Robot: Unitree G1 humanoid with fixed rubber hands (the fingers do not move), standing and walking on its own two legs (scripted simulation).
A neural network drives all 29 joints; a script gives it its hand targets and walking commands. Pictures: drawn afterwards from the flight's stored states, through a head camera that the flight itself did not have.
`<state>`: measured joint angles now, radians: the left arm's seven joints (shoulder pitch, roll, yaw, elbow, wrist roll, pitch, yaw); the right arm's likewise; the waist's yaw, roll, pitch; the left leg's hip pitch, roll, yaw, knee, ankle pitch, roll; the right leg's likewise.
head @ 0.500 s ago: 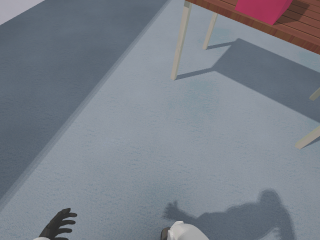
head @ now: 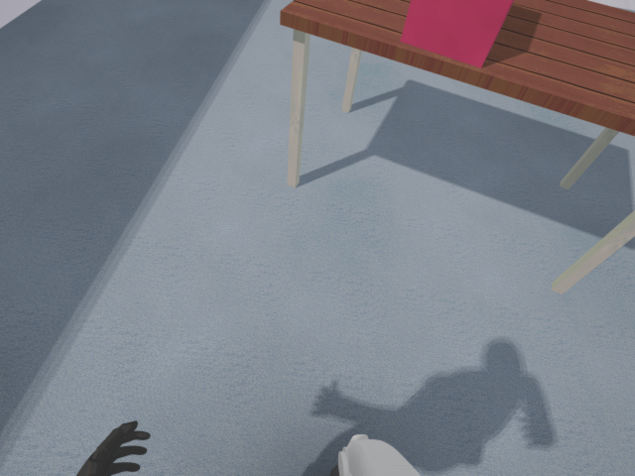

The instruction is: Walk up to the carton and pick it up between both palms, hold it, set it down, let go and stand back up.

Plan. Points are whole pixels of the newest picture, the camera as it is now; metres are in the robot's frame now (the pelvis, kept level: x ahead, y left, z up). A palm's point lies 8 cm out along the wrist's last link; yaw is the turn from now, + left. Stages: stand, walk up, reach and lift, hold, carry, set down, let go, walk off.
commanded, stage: walk up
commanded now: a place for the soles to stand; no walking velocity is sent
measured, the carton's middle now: out of the picture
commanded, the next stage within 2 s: none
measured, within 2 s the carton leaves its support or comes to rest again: neither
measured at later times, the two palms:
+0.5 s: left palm (157, 334) +0.33 +0.25 -0.11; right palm (584, 461) +0.15 -0.34 -0.08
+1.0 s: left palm (211, 254) +0.48 +0.19 -0.11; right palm (585, 380) +0.25 -0.40 -0.08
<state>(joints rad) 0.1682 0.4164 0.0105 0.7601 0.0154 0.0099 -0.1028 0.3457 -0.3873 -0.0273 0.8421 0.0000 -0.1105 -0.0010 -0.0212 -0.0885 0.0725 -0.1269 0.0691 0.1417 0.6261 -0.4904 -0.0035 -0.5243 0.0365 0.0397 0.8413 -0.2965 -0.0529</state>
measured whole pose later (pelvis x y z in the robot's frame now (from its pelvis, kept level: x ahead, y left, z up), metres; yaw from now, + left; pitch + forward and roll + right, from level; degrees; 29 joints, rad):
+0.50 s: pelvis +0.16 -0.02 +0.00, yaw -8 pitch -1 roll -1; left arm 0.18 0.42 0.01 0.78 0.02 -0.01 -0.08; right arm 0.36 -0.40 -0.03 0.84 0.00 -0.12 0.00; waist -0.02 -0.07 0.07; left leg -0.19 0.09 0.12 0.69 -0.48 -0.01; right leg -0.52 0.04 0.06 0.94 -0.37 -0.05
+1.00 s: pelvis +0.30 -0.07 +0.00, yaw -14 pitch -1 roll -1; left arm 0.20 0.42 0.01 0.81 0.01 -0.02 -0.05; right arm 0.35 -0.41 -0.03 0.84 0.00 -0.12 0.00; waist -0.02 -0.04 0.07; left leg -0.27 0.10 0.08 0.75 -0.44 -0.02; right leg -0.49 0.07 0.07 0.97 -0.39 -0.04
